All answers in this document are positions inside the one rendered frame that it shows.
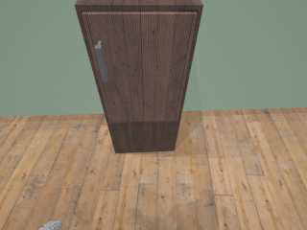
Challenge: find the handle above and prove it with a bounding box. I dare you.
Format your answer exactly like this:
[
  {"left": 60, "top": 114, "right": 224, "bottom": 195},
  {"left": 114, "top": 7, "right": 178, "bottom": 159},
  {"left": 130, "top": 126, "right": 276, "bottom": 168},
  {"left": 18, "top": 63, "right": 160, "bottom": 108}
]
[{"left": 94, "top": 40, "right": 108, "bottom": 81}]

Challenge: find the robot left hand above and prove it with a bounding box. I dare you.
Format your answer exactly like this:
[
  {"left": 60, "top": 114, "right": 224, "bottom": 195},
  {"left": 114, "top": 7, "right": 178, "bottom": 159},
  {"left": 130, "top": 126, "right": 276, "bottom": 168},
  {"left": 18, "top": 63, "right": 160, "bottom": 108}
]
[{"left": 38, "top": 220, "right": 62, "bottom": 230}]

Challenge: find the cupboard door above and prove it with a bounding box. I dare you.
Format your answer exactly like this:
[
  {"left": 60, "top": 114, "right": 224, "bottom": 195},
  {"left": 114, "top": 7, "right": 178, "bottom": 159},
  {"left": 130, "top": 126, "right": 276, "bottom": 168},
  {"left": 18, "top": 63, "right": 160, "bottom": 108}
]
[{"left": 82, "top": 11, "right": 198, "bottom": 123}]

